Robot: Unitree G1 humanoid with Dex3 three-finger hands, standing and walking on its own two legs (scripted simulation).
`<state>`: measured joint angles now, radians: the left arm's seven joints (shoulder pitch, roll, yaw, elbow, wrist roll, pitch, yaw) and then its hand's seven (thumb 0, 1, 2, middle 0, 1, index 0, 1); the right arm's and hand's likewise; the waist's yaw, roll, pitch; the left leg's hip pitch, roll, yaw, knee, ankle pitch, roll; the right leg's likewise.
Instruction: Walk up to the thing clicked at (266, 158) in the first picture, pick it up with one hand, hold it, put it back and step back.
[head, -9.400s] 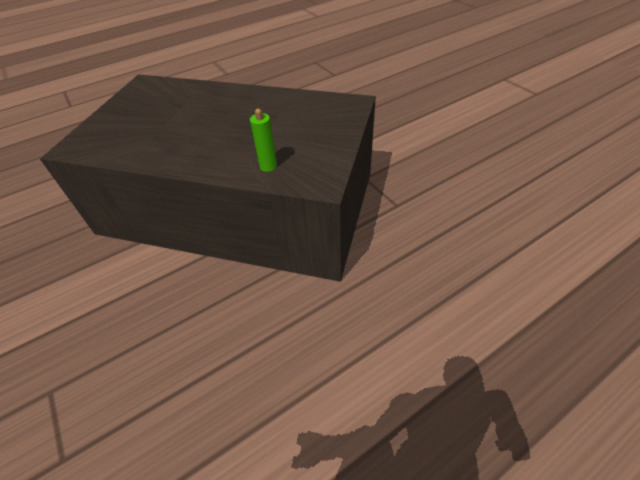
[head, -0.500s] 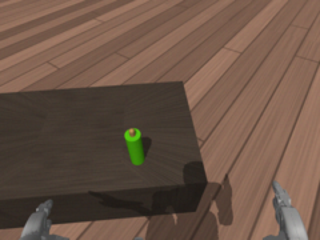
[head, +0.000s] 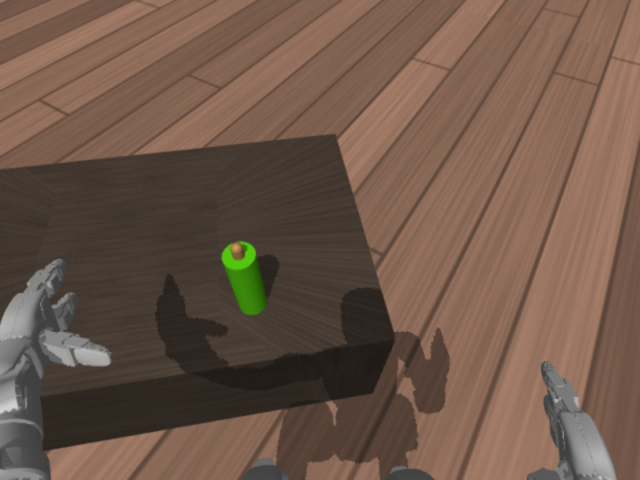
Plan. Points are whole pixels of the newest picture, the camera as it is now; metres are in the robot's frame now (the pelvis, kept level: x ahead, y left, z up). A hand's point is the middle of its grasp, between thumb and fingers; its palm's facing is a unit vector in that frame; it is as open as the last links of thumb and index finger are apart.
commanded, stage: go down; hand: left
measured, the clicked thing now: (245, 276) +0.51 +0.14 -0.19
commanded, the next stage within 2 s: none
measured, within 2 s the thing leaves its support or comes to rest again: neither
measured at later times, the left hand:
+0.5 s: hand (77, 270) +0.39 +0.32 +0.04, palm faces +0.13 -0.99 -0.06, open 17.6 cm
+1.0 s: hand (71, 243) +0.43 +0.33 +0.06, palm faces +0.13 -0.99 -0.03, open 17.4 cm
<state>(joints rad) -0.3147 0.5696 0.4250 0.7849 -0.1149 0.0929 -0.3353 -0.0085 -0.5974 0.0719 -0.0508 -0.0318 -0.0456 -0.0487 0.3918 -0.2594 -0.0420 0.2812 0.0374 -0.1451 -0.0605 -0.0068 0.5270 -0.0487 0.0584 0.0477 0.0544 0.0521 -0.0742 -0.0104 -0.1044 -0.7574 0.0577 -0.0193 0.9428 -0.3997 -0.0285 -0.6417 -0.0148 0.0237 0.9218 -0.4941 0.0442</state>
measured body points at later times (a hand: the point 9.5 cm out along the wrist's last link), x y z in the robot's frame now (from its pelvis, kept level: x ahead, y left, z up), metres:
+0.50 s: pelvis -0.01 +0.00 +0.00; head +0.07 +0.03 +0.44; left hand +0.38 +0.37 +0.05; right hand +0.14 -0.26 -0.04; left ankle +0.03 +0.14 -0.68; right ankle -0.02 -0.15 -0.68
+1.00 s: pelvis +0.00 +0.01 -0.01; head +0.09 +0.04 +0.43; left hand +0.41 +0.38 +0.06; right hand +0.16 -0.26 -0.04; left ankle +0.03 +0.14 -0.68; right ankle -0.02 -0.15 -0.68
